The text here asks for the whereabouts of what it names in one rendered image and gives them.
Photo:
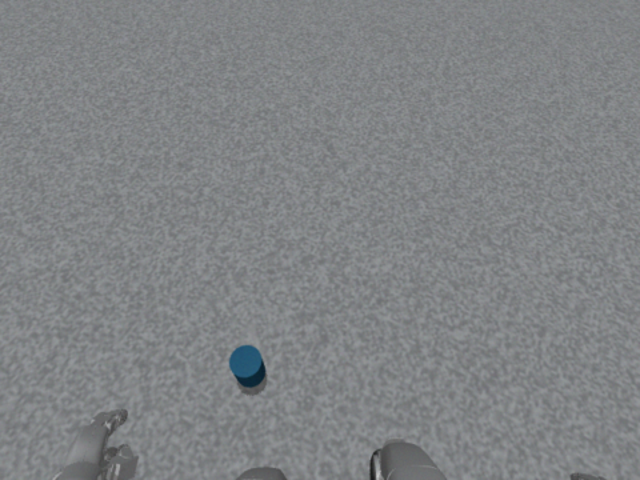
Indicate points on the left robot arm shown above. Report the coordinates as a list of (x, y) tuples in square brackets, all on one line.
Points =
[(82, 470)]

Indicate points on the left robot hand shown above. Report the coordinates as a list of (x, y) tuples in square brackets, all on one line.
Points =
[(90, 445)]

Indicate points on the can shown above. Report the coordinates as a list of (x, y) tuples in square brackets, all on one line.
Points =
[(247, 365)]

